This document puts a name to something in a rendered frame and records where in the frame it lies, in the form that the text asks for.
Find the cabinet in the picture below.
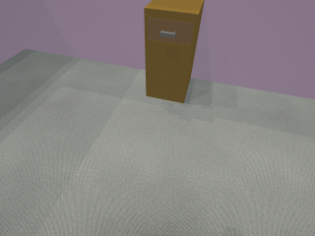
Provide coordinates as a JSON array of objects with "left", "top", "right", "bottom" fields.
[{"left": 144, "top": 0, "right": 205, "bottom": 103}]

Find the handle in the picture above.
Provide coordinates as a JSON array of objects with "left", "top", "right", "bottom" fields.
[{"left": 159, "top": 30, "right": 176, "bottom": 38}]

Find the drawer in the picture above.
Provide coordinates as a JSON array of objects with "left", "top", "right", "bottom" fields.
[{"left": 148, "top": 17, "right": 194, "bottom": 45}]

